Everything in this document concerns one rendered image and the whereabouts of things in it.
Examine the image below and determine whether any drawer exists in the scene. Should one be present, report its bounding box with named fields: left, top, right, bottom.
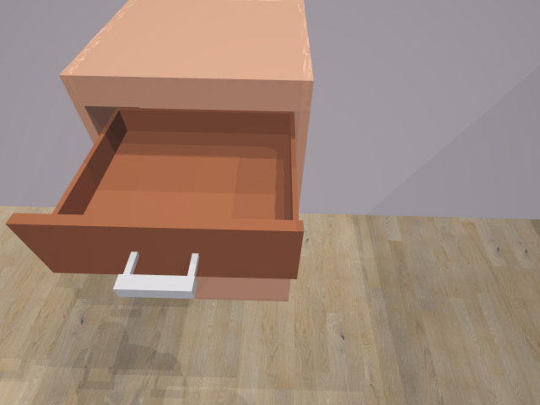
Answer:
left=6, top=107, right=304, bottom=279

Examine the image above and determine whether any cabinet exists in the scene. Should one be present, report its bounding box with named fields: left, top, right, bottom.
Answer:
left=59, top=0, right=314, bottom=301

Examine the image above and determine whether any handle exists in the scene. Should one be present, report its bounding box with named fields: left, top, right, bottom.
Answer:
left=113, top=251, right=199, bottom=299

